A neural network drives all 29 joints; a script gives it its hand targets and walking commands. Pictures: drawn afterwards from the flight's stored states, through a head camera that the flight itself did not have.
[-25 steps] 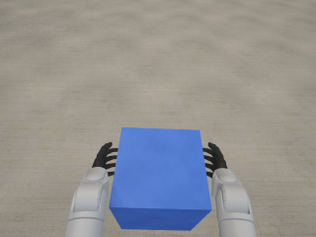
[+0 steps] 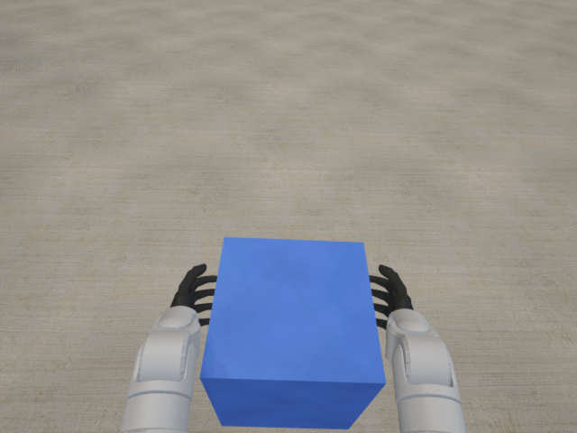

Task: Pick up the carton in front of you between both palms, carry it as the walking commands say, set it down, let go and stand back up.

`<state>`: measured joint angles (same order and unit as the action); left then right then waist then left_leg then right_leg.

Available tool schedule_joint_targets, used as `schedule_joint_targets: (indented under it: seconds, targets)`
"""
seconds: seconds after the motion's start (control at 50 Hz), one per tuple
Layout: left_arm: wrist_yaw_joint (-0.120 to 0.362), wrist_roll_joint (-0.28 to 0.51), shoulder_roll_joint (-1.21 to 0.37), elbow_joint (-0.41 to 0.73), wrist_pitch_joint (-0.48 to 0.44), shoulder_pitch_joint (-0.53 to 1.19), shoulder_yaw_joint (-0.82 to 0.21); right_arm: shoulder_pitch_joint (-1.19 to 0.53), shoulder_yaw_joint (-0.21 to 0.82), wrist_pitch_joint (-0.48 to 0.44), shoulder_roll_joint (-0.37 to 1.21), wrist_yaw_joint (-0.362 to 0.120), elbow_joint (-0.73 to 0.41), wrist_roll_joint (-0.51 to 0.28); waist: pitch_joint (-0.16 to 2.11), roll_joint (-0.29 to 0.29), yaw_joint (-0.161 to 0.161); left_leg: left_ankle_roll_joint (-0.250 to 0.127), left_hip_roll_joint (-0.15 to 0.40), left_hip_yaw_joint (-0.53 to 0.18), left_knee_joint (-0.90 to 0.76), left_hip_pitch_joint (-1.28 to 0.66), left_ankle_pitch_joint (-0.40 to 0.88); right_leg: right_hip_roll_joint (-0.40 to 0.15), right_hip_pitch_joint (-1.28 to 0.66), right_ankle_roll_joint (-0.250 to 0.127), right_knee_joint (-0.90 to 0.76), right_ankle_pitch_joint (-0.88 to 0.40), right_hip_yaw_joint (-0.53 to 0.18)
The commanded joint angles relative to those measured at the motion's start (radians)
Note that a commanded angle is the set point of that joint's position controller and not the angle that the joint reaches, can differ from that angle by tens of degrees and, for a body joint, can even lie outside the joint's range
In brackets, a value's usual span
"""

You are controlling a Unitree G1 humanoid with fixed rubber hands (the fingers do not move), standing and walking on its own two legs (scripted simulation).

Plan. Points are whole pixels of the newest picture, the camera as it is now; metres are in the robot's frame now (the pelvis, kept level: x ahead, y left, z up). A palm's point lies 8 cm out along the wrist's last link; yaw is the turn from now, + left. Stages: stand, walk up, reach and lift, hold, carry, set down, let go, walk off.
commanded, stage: carry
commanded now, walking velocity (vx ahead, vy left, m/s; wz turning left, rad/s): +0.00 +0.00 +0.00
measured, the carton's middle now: (289, 338) +0.30 +0.00 -0.04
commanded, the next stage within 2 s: hold in 0.68 s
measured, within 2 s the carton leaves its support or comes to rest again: neither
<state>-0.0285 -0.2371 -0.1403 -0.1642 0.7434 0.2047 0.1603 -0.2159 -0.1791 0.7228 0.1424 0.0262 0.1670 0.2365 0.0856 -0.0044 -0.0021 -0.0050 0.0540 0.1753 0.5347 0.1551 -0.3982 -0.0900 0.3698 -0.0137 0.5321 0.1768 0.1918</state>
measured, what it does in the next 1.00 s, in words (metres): stands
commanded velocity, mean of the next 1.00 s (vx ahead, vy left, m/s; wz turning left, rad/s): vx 0.00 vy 0.00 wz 0.00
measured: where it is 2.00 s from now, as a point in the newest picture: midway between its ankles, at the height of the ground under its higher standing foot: outside the picture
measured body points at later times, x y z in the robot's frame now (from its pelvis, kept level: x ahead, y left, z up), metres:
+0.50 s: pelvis -0.02 +0.01 +0.00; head -0.04 +0.01 +0.45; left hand +0.28 +0.16 +0.03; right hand +0.28 -0.14 +0.03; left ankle -0.07 +0.10 -0.73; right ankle +0.06 -0.12 -0.73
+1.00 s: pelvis -0.03 -0.01 +0.01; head -0.05 -0.03 +0.46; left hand +0.24 +0.19 +0.04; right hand +0.29 -0.11 +0.04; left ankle -0.07 +0.10 -0.73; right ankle +0.06 -0.14 -0.73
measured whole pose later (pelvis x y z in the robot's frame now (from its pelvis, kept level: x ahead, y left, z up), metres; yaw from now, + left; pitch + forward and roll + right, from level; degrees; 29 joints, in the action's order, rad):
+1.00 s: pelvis -0.03 -0.01 +0.01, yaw +9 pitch -6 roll +0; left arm -0.01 -0.24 -0.14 -0.23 0.68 0.22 0.19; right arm -0.23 -0.18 0.70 0.15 0.03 0.20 0.28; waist -0.06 -0.03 0.01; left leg -0.01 -0.02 -0.03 0.40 0.02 -0.27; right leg -0.02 0.15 0.03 0.36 0.10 -0.03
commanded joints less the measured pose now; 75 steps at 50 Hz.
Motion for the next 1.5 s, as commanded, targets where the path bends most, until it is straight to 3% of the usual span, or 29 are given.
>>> schedule_joint_targets:
  seconds: [0.0,0.66,0.68,0.7,0.74,0.8,0.82,0.96,1.06,1.12,1.2,1.3,1.4,1.48]
  targets:
    - [0.231,0.253,-0.882,0.083,-0.05,0.484,-0.554,-0.421,0.559,-0.023,0.903,-0.231,-0.032,-0.244,0.213,0.0,0.002,-0.007,0.105,-0.086,-0.114,0.064,0.218,-0.084,-0.189,-0.008,-0.047,-0.217,-0.096]
    - [0.236,0.262,-0.887,0.088,-0.049,0.484,-0.56,-0.418,0.563,-0.019,0.906,-0.232,-0.039,-0.247,0.233,0.001,0.002,-0.024,0.104,-0.097,-0.098,0.085,0.244,-0.083,-0.177,0.003,-0.047,-0.224,-0.091]
    - [0.242,0.248,-0.905,0.04,-0.062,0.409,-0.51,-0.316,0.544,-0.019,0.914,-0.237,-0.069,-0.24,0.079,-0.121,0.01,-0.035,-0.081,-0.277,-0.232,0.217,0.477,0.203,-0.546,-0.022,-0.05,-0.339,-0.256]
    - [0.229,0.217,-0.859,0.061,-0.092,0.394,-0.503,-0.341,0.541,-0.041,0.86,-0.232,-0.103,-0.224,0.131,-0.096,0.011,-0.031,-0.063,-0.313,-0.215,0.141,0.545,0.186,-0.554,-0.021,-0.062,-0.338,-0.264]
    - [0.219,0.201,-0.861,0.058,-0.105,0.4,-0.492,-0.366,0.563,-0.046,0.864,-0.234,-0.116,-0.23,0.131,-0.062,0.018,-0.019,-0.088,-0.306,-0.204,0.051,0.596,0.189,-0.492,-0.003,-0.082,-0.377,-0.261]
    - [0.214,0.201,-0.871,0.048,-0.119,0.429,-0.491,-0.4,0.583,-0.06,0.875,-0.24,-0.111,-0.245,0.154,-0.046,0.022,-0.003,-0.104,-0.296,-0.216,-0.028,0.562,0.21,-0.471,0.017,-0.112,-0.324,-0.247]
    - [0.215,0.202,-0.874,0.028,-0.121,0.431,-0.49,-0.412,0.578,-0.063,0.871,-0.244,-0.106,-0.24,0.142,-0.054,0.014,-0.002,-0.106,-0.284,-0.231,-0.056,0.485,0.209,-0.438,0.018,-0.12,-0.273,-0.245]
    - [0.263,0.239,-0.898,-0.006,-0.113,0.532,-0.522,-0.386,0.515,-0.062,0.915,-0.239,0.007,-0.189,0.09,-0.026,-0.036,0.011,-0.122,-0.276,-0.255,0.039,0.332,0.212,-0.485,0.007,-0.154,-0.186,-0.229]
    - [0.284,0.226,-0.914,-0.052,-0.114,0.555,-0.486,-0.433,0.515,-0.056,0.949,-0.256,0.043,-0.191,0.089,-0.006,-0.019,-0.008,-0.133,-0.266,-0.271,0.112,0.231,0.193,-0.555,0.018,-0.168,-0.153,-0.233]
    - [0.296,0.197,-0.898,-0.092,-0.126,0.606,-0.439,-0.515,0.513,-0.054,0.983,-0.265,0.065,-0.2,0.088,0.015,0.008,-0.028,-0.138,-0.258,-0.269,0.158,0.145,0.178,-0.586,0.034,-0.174,-0.093,-0.245]
    - [0.329,0.12,-0.856,-0.233,-0.177,0.733,-0.317,-0.648,0.432,-0.074,1.031,-0.268,0.192,-0.176,0.06,0.032,0.036,-0.055,-0.135,-0.242,-0.224,0.242,0.013,0.157,-0.568,0.045,-0.168,0.094,-0.271]
    - [0.343,-0.016,-0.757,-0.439,-0.257,0.872,-0.098,-0.758,0.19,-0.133,0.984,-0.22,0.408,-0.059,0.019,0.028,0.012,-0.063,-0.133,-0.237,-0.1,0.345,-0.033,0.131,-0.46,0.049,-0.137,0.23,-0.315]
    - [0.303,-0.134,-0.611,-0.564,-0.338,0.856,0.081,-0.74,-0.021,-0.231,0.81,-0.144,0.479,0.07,0.034,0.007,0.002,-0.059,-0.144,-0.228,0.013,0.485,0.005,0.141,-0.308,0.05,-0.031,0.126,-0.304]
    - [0.288,-0.13,-0.584,-0.564,-0.447,0.859,0.074,-0.735,-0.026,-0.362,0.765,-0.106,0.466,0.096,0.158,0.004,-0.011,-0.048,-0.165,-0.221,0.105,0.623,0.083,0.164,-0.212,0.05,0.098,-0.082,-0.28]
